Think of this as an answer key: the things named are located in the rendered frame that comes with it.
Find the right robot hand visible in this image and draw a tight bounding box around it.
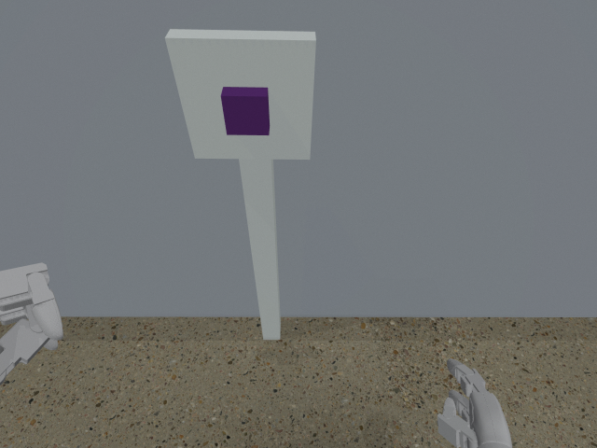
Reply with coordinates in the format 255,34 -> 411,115
437,358 -> 512,448

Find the panel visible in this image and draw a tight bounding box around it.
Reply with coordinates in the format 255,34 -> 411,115
165,29 -> 316,340

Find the button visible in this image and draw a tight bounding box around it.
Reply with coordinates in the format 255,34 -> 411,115
221,87 -> 270,135

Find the left robot hand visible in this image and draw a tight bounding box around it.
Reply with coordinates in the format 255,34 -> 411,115
0,262 -> 63,385

